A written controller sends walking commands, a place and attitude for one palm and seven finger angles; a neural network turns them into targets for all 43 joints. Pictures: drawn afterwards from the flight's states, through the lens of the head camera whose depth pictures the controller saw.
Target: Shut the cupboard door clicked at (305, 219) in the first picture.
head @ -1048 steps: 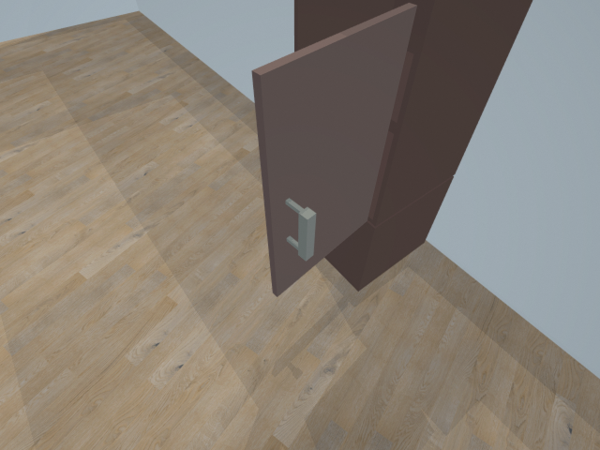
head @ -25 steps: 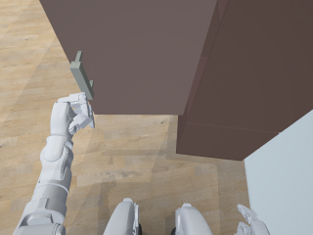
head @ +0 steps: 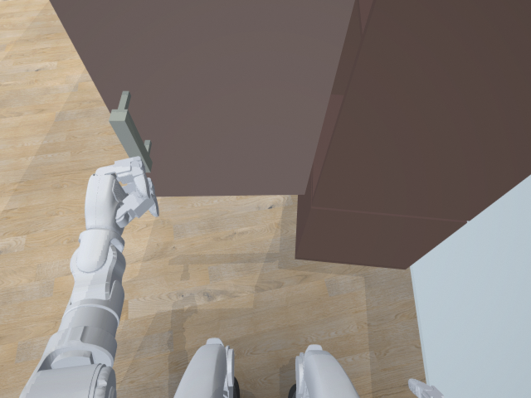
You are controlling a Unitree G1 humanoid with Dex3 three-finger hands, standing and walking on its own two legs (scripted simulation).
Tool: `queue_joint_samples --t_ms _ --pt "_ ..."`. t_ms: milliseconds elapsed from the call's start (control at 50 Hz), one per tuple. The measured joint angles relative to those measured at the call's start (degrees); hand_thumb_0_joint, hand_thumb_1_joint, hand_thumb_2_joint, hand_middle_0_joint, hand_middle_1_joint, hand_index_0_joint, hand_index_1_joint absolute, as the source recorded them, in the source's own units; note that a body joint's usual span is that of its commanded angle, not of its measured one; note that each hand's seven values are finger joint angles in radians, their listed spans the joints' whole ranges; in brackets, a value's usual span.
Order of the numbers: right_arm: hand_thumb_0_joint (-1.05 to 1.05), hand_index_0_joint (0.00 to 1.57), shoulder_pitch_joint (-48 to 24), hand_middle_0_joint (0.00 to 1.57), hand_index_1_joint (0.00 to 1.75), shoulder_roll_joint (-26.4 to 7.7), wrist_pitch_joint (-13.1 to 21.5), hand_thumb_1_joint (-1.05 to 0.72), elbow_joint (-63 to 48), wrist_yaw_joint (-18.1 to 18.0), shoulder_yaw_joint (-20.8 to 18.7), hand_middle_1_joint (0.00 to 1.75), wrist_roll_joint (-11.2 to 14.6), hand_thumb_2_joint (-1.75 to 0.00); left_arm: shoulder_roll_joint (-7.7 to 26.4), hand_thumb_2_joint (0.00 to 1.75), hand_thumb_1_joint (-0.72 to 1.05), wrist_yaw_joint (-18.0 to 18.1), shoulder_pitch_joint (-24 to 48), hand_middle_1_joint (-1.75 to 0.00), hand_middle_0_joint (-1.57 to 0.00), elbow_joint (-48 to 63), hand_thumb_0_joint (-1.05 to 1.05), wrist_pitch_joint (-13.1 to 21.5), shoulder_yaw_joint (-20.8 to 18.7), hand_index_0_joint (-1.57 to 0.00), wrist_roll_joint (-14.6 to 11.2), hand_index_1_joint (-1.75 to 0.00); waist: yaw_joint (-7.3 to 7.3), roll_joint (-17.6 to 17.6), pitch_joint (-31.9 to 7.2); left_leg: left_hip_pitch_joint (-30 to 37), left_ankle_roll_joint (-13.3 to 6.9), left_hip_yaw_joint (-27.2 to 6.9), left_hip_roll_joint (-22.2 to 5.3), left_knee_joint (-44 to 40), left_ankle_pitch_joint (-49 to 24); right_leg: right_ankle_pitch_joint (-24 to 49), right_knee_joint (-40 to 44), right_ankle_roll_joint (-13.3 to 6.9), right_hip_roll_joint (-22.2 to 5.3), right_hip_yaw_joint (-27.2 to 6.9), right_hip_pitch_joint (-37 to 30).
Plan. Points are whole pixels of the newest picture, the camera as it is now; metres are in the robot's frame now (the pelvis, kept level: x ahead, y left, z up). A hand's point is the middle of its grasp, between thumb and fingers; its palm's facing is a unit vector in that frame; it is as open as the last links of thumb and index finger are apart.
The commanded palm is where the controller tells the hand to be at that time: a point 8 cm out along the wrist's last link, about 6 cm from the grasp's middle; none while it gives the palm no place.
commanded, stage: push the door shut along its arc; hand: left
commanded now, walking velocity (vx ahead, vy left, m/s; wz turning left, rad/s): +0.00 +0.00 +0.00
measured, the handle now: (135, 133) +0.53 +0.23 +0.03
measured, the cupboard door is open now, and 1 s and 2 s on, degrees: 97 88 74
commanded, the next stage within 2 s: pull the fist back off the door in 1.76 s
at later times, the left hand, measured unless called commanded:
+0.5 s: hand (157, 164) +0.46 +0.18 +0.04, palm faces -0.08 -1.00 -0.05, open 3.1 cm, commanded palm +0.45 +0.22 +0.03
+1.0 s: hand (177, 140) +0.51 +0.16 +0.04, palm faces -0.20 -0.98 -0.02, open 3.1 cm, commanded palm +0.51 +0.19 +0.03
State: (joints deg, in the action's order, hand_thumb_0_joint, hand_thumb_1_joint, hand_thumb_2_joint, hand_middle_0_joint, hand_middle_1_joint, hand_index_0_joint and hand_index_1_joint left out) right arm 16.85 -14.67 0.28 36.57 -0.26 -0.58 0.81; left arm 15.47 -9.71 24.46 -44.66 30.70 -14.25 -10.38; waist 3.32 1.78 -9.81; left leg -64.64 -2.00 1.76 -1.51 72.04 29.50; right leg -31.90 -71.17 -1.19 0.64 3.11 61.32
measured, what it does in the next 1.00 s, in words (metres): stands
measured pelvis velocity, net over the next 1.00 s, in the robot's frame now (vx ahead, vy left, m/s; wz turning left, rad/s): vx -0.02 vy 0.01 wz -0.02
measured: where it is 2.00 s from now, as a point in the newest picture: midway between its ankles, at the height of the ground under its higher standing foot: outside the picture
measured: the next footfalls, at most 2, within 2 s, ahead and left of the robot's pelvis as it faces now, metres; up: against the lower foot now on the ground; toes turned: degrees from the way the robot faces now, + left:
none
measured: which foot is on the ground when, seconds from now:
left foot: down 0.00-1.00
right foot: down 0.00-1.00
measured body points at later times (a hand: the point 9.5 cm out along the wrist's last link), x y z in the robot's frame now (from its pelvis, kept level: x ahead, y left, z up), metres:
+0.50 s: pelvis -0.01 +0.00 -0.02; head +0.12 +0.01 +0.41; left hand +0.46 +0.23 +0.04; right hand +0.07 -0.27 -0.14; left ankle +0.04 +0.10 -0.62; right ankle +0.02 -0.11 -0.62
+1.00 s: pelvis -0.02 +0.01 -0.03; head +0.14 +0.04 +0.39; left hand +0.51 +0.21 +0.04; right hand +0.01 -0.26 -0.13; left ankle +0.04 +0.10 -0.62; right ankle +0.02 -0.11 -0.62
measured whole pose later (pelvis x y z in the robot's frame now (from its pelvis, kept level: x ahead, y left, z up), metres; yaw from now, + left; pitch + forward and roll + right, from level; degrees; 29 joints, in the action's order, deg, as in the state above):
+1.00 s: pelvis -0.02 +0.01 -0.03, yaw -1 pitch +28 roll -5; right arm 18.3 -16.2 1.0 37.4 0.1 2.2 0.7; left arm 29.0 -20.3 57.4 -71.1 24.5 -16.5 -6.0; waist 10.9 3.1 -8.9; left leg -77.1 -3.0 -0.4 -2.2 79.1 29.9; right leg -31.4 -75.6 -0.7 1.4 5.2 72.0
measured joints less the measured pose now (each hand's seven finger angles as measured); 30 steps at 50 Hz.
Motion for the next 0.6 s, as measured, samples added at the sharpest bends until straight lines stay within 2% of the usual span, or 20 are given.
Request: queue_joint_samples --t_ms 80,220,360,460,520,600 --pt "0.01 0.21 -1.1 0.21 0.3 -0.1 0.4 -0.9 0.4 -0.2 0.0 0.3 0.1 -0.9 0.2 0.9 0.9 -0.7 1.1 -1.5 -1.3 -1.2 0.01 0.9 1.0 -1.3 0.2 -1.5 -0.21 -0.3 -0.1 -0.2 0.2 -0.5 0.2 0.3 -0.2 0.0 -0.2 -0.2 -0.1 0.5 0.0" --pt "0.01 0.21 -3.2 0.21 0.3 -0.5 0.7 -0.9 -0.4 -0.6 0.4 0.3 0.2 -0.9 0.7 0.9 0.9 -1.7 5.1 -1.5 -1.31 -5.6 0.01 0.1 1.8 -1.3 1.1 -1.5 0.24 -0.1 0.3 -1.3 0.3 -1.0 0.2 1.1 -0.4 0.1 -0.9 -0.3 -0.2 1.0 0.8" --pt "0.01 0.21 -4.0 0.21 0.3 -0.3 1.2 -0.9 -0.1 -1.2 1.5 0.3 0.0 -0.9 4.9 0.9 0.9 -3.5 14.1 -1.5 -1.31 -12.3 0.01 -0.2 -1.3 -1.3 2.0 -1.5 1.97 -0.3 0.6 -5.1 0.4 -1.5 -0.2 3.7 0.2 -0.3 -3.1 -0.6 0.2 1.5 4.4" --pt "0.01 0.21 -2.1 0.21 0.3 -0.5 0.7 -0.9 0.3 -0.7 1.3 0.3 0.2 -0.9 7.9 0.9 0.9 -6.8 17.7 -1.5 -1.31 -14.9 0.01 -1.9 -2.3 -1.3 1.2 -1.5 2.58 0.6 0.2 -6.8 0.3 -1.6 -0.5 4.8 0.8 -0.7 -3.8 -0.5 0.5 1.6 5.9" --pt "0.01 0.21 -0.5 0.21 0.3 -0.7 -0.1 -0.9 0.6 -0.4 1.3 0.3 0.6 -0.9 8.6 0.9 0.9 -8.8 18.1 -1.5 -1.32 -16.0 0.01 -3.6 -2.5 -1.3 0.7 -1.5 2.65 1.0 0.2 -6.7 0.1 -1.3 -0.5 4.6 0.9 -0.7 -3.6 -0.3 0.5 1.3 5.9" --pt "0.01 0.21 1.2 0.21 0.3 -0.8 -0.5 -0.9 1.1 -0.1 1.2 0.3 0.7 -0.9 8.5 0.9 0.9 -9.7 19.0 -1.5 -1.31 -16.8 0.01 -3.9 -2.6 -1.3 0.0 -1.5 2.74 1.2 0.5 -6.7 -0.2 -1.2 -0.4 4.2 0.7 -0.5 -3.1 -0.1 0.4 1.2 5.9"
